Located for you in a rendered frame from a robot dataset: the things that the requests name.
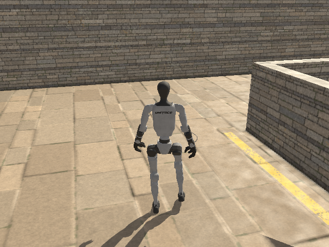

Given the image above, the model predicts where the right robot upper arm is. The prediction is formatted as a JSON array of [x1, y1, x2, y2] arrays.
[[175, 103, 189, 133]]

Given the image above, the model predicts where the robot right forearm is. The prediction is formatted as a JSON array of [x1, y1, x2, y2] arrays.
[[184, 125, 195, 148]]

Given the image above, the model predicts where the robot left forearm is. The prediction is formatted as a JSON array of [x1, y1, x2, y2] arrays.
[[135, 125, 144, 144]]

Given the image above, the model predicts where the robot torso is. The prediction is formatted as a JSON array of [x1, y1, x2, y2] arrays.
[[152, 102, 176, 154]]

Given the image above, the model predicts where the robot left shin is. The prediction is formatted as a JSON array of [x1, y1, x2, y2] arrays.
[[150, 173, 158, 206]]

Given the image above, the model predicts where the right robot hand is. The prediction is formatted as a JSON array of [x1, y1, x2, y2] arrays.
[[185, 146, 196, 158]]

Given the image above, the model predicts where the left robot hand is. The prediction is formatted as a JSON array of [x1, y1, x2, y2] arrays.
[[134, 142, 145, 152]]

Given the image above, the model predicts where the left robot upper arm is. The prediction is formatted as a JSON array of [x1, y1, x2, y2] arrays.
[[139, 104, 153, 132]]

